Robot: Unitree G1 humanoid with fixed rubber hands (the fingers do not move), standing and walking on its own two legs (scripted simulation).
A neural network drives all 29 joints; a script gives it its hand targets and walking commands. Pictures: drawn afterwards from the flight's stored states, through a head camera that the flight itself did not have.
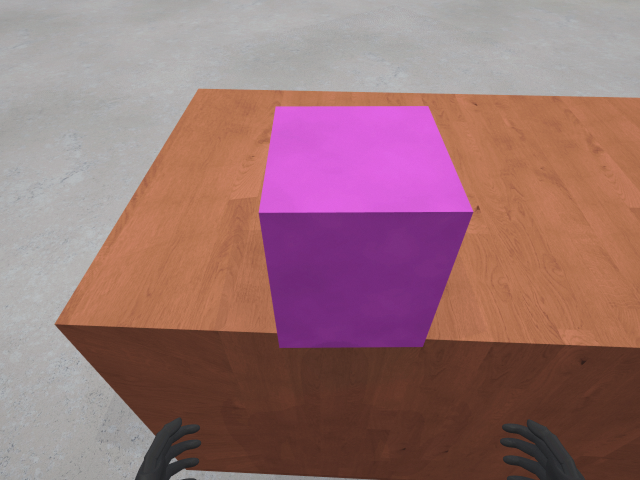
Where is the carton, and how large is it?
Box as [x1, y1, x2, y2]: [259, 106, 472, 347]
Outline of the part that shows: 276,107 259,207 259,217 279,347 422,346 472,213 471,207 428,107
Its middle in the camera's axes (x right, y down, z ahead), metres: +0.04 -0.02 +0.52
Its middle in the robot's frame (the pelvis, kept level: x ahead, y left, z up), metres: +0.43 -0.01 +0.11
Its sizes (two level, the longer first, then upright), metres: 0.210 0.200 0.250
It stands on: a pedestal, 0.77 m high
